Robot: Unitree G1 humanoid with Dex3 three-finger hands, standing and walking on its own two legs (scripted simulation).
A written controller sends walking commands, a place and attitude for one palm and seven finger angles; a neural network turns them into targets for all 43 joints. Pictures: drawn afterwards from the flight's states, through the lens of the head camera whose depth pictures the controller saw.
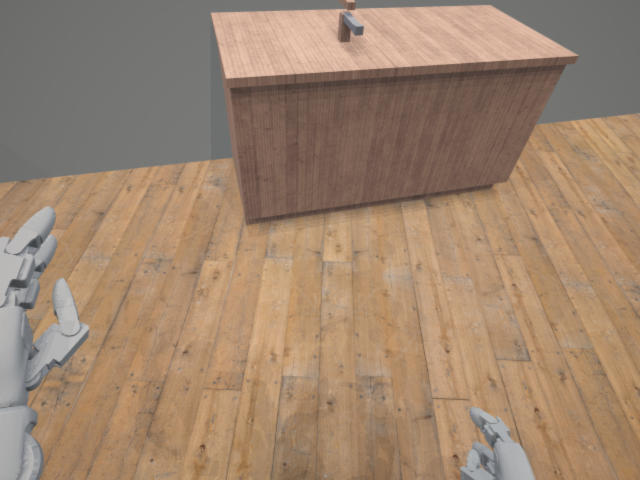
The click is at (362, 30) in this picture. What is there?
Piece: tap's lever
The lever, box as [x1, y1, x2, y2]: [353, 24, 363, 35]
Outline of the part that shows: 354,24 353,26 354,25 355,27 353,29 353,33 355,35 362,34 363,26 361,24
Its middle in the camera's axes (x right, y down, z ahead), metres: +0.12 -0.69 +1.28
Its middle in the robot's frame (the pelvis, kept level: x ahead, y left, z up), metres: +1.44 -0.04 +0.03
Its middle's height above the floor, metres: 0.80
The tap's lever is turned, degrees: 0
